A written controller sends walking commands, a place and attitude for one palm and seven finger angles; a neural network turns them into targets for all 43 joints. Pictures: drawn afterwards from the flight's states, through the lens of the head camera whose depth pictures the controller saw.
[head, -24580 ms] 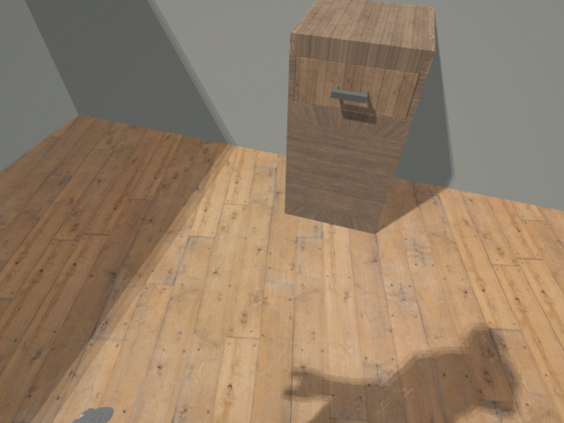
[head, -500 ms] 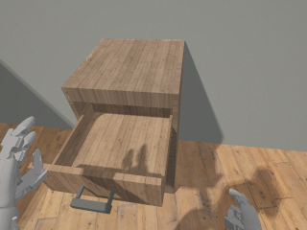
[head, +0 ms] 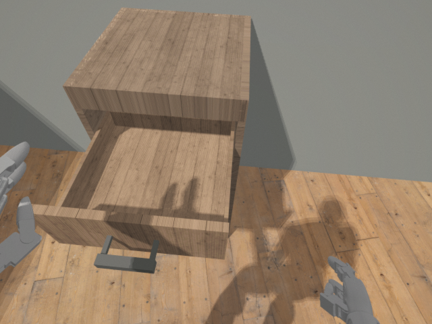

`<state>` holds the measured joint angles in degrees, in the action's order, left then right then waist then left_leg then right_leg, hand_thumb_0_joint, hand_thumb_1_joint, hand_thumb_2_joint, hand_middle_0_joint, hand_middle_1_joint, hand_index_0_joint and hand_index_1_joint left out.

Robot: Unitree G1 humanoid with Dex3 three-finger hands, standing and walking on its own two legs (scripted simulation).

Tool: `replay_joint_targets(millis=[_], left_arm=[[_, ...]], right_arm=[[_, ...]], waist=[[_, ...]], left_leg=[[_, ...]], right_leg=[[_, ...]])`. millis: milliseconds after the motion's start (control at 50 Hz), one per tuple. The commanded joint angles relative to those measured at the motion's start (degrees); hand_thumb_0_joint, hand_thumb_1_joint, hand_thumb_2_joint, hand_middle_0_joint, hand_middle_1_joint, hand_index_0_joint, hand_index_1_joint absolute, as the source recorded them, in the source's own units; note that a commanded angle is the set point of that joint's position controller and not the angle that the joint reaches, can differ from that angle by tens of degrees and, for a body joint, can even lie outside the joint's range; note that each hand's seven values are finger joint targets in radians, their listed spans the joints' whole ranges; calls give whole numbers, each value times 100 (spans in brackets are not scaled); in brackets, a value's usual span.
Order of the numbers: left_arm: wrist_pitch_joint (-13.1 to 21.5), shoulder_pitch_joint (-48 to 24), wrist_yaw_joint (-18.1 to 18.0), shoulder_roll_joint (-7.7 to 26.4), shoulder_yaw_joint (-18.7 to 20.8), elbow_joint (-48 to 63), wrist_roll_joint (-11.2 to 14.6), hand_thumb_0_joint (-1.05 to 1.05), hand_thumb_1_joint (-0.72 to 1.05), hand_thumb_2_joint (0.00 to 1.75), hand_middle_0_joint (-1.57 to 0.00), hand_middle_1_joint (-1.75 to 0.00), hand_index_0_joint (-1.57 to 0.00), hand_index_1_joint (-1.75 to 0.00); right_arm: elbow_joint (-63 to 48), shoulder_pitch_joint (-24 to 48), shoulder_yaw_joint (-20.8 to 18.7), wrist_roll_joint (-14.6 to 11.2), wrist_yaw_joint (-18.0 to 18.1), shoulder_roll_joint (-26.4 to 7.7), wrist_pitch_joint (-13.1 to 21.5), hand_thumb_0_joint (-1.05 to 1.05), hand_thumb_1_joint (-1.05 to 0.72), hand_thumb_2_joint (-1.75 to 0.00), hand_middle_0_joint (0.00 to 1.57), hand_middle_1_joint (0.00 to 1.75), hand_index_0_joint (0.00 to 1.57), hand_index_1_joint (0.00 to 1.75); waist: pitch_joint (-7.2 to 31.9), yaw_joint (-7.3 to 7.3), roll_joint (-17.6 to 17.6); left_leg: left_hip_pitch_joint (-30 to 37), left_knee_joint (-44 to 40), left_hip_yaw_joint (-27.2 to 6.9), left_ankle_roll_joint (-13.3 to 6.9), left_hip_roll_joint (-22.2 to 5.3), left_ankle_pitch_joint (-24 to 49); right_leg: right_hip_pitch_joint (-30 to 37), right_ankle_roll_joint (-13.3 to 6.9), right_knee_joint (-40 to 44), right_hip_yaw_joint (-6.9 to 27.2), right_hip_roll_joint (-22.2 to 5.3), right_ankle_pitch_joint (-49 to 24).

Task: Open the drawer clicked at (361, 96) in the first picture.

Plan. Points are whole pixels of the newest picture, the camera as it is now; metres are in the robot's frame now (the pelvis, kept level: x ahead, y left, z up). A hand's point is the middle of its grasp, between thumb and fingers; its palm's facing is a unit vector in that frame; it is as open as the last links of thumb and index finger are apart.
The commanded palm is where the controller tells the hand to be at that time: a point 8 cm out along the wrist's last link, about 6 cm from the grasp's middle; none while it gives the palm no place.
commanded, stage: step back with the hand held close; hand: left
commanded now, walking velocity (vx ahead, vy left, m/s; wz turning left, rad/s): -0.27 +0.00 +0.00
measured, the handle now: (129, 253) +0.26 +0.20 -0.07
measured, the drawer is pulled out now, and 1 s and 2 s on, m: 0.30 0.30 0.30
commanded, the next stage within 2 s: stop stepping back and stand still in 0.96 s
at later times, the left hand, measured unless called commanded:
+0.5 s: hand out of the picture +0.13 +0.25 +0.17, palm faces +0.37 -0.80 -0.47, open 7.4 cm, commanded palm +0.06 +0.29 +0.18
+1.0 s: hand out of the picture +0.04 +0.20 +0.15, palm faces +0.28 -0.84 -0.47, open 7.4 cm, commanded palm -0.04 +0.24 +0.18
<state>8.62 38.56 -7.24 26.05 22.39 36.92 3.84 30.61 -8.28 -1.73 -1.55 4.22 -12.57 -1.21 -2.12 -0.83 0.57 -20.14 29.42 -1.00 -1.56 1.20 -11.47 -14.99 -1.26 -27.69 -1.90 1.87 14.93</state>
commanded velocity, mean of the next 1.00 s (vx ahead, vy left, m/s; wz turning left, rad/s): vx -0.36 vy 0.00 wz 0.01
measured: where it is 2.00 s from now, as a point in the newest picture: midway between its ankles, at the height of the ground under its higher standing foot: outside the picture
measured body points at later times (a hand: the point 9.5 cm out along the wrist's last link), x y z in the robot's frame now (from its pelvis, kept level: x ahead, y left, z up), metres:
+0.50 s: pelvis -0.07 +0.01 -0.01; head -0.04 +0.03 +0.44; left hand +0.11 +0.30 +0.20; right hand +0.11 -0.22 -0.08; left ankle +0.04 +0.10 -0.74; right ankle -0.07 -0.11 -0.71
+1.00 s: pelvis -0.18 -0.04 +0.00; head -0.12 -0.03 +0.44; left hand +0.02 +0.24 +0.17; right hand +0.01 -0.28 -0.08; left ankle -0.12 +0.05 -0.74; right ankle -0.19 -0.15 -0.69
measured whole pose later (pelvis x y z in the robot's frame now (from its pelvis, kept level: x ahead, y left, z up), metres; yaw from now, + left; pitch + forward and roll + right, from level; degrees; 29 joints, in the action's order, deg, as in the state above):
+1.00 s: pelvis -0.18 -0.04 +0.00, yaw -2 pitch +2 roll +0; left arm 11.4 34.0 -7.5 23.3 22.8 32.8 3.8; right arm 34.2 -5.0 -1.4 -0.5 2.8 -11.1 4.5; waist -5.1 -0.8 -1.8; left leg -20.9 28.4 2.4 -2.6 0.7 -9.4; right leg -26.2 0.2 -53.8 1.3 3.0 29.6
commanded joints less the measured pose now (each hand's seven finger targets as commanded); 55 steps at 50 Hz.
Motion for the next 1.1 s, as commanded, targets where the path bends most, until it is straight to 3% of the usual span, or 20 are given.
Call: replay_joint_targets(millis=[0,140,280,360,400,480,560,640,700,720,760,780,820,840,860,880,900,940,1040,1080], left_arm=[[366,260,-146,623,709,974,-9,0,90,90,-20,-30,-20,-30],[486,-89,-180,538,605,1095,-72,0,90,90,-20,-30,-20,-30],[618,-458,-323,522,414,1358,-94,0,90,90,-20,-30,-20,-30],[640,-363,-349,665,628,1537,-99,0,90,90,-20,-30,-20,-30],[723,-371,-305,742,759,1484,-193,0,90,90,-20,-30,-20,-30],[756,-172,-279,562,756,1298,-83,0,90,90,-20,-30,-20,-30],[764,-26,-170,521,643,1256,38,0,90,90,-20,-30,-20,-30],[894,-126,-32,697,756,1521,112,0,90,90,-20,-30,-20,-30],[1029,-49,46,1144,1125,1708,71,0,90,90,-20,-30,-20,-30],[959,80,85,878,904,1412,157,0,90,90,-20,-30,-20,-30],[968,321,20,952,1094,1026,108,0,90,90,-20,-30,-20,-30],[868,430,28,814,1030,821,90,0,90,90,-20,-30,-20,-30],[764,292,38,513,854,446,44,0,90,90,-20,-30,-20,-30],[745,112,18,561,789,570,83,0,90,90,-20,-30,-20,-30],[752,-219,-5,628,730,857,71,0,90,90,-20,-30,-20,-30],[729,-230,-48,567,638,749,-10,0,90,90,-20,-30,-20,-30],[785,-416,-39,228,227,641,-94,0,90,90,-20,-30,-20,-30],[685,-66,-75,254,308,1008,-37,0,90,90,-20,-30,-20,-30],[547,53,-219,599,604,2363,14,0,90,90,-20,-30,-20,-30],[521,407,-302,669,852,2134,28,0,90,90,-20,-30,-20,-30]], right_arm=[[-870,557,-204,12,27,-656,376,0,-90,-90,20,30,20,30],[-917,460,-118,15,19,-669,584,0,-90,-90,20,30,20,30],[-666,223,-111,98,6,-637,726,0,-90,-90,20,30,20,30],[-776,390,-66,91,31,-673,765,0,-90,-90,20,30,20,30],[-826,402,-117,96,19,-625,864,0,-90,-90,20,30,20,30],[-609,229,-161,185,-69,-581,1005,0,-90,-90,20,30,20,30],[-436,277,-94,193,-149,-637,1086,0,-90,-90,20,30,20,30],[-328,403,-42,181,-209,-667,1125,0,-90,-90,20,30,20,30],[-412,377,-56,109,-225,-602,950,0,-90,-90,20,30,20,30],[-458,332,-163,-63,-201,-615,940,0,-90,-90,20,30,20,30],[-666,798,-153,-195,-75,-535,863,0,-90,-90,20,30,20,30],[-690,915,-35,-114,-20,-347,813,0,-90,-90,20,30,20,30],[-553,929,201,-17,79,-241,686,0,-90,-90,20,30,20,30],[-522,864,159,-28,123,-391,619,0,-90,-90,20,30,20,30],[-402,714,17,42,52,-498,615,0,-90,-90,20,30,20,30],[-343,395,-132,105,-35,-478,674,0,-90,-90,20,30,20,30],[-229,200,-198,35,-124,-516,756,0,-90,-90,20,30,20,30],[-337,204,-241,150,-155,-576,874,0,-90,-90,20,30,20,30],[-536,420,-204,135,-182,-586,1020,0,-90,-90,20,30,20,30],[-662,394,-146,109,-188,-593,1019,0,-90,-90,20,30,20,30]], waist=[[1089,116,539],[682,46,310],[576,-80,-179],[680,3,1035],[789,37,1661],[884,91,771],[1147,101,883],[1562,191,1095],[1906,163,45],[1821,104,-1187],[1035,132,-1241],[751,76,-875],[492,-118,-357],[668,-158,79],[895,-165,527],[1148,-108,793],[886,-224,389],[1264,32,828],[1339,123,1225],[1005,65,1497]], left_leg=[[-25,-707,-785,-199,-979,1126],[-1362,-880,-886,-288,-935,-1647],[363,877,-429,57,-291,-1197],[-888,-1121,-1397,-221,-1189,-1057],[-1757,-2030,-2007,-506,-1820,-2215],[-706,-1482,-1593,-630,-1699,-945],[287,-1290,-1323,-558,-1521,-107],[977,-615,-944,-333,-1304,1439],[1206,626,-7,18,-627,1570],[841,1489,291,198,-107,188],[-613,2891,135,183,179,-1766],[-963,2480,11,199,62,-1953],[-696,-145,307,217,66,-730],[202,-1030,111,113,-327,2114],[1598,-755,-906,-297,-1317,5135],[2050,-338,-1636,-726,-2156,6269],[1911,-494,-1373,-745,-2282,5640],[1358,-545,-914,-703,-1991,4644],[538,-941,-751,-620,-1765,2643],[-343,-1179,-583,-509,-1528,162]], right_leg=[[611,110,-187,179,-382,-752],[752,101,-219,469,-443,17],[-1467,-393,1020,1118,-1244,1143],[-68,79,-648,217,-236,448],[630,157,-2146,209,61,1085],[-221,121,-2382,303,-13,1376],[-380,157,-1224,120,74,1462],[234,95,715,24,20,99],[452,28,1256,294,-620,-1969],[363,-107,1019,484,-1238,-3238],[293,-540,580,769,-1952,-4778],[443,-627,379,799,-1945,-5235],[965,-130,-609,68,-1082,-5875],[628,196,-1181,-148,-597,-4996],[-720,277,-1861,-118,-247,-1709],[-1458,199,-2615,429,-67,1428],[-1541,141,-3040,726,-49,2010],[-1215,190,-3223,679,-133,1726],[-532,310,-2575,93,-153,1087],[9,292,-2059,-72,-175,1084]])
